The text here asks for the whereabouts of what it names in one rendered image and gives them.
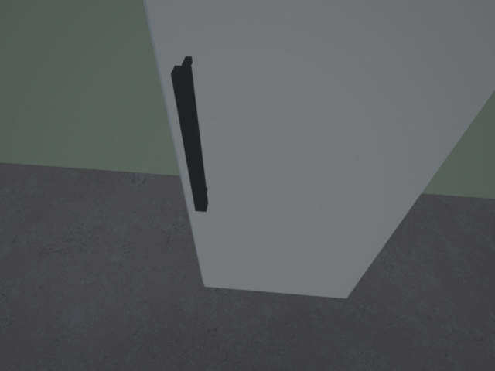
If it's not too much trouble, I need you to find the handle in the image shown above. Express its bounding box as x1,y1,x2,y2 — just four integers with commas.
171,56,208,212

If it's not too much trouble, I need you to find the fridge door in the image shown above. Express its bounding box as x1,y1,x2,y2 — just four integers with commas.
146,0,495,298

